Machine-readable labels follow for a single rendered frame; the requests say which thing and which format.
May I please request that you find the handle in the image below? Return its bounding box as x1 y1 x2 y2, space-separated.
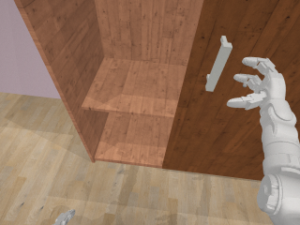
205 36 233 92

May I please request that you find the right robot upper arm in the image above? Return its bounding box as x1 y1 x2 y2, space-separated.
257 173 300 225

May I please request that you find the robot left hand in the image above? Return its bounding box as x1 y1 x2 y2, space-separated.
53 209 76 225

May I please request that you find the right robot forearm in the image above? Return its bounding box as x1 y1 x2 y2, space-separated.
259 98 300 179

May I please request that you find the robot right hand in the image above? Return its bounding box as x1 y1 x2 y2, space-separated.
226 57 286 110

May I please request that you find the wardrobe door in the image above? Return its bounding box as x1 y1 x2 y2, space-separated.
162 0 300 181

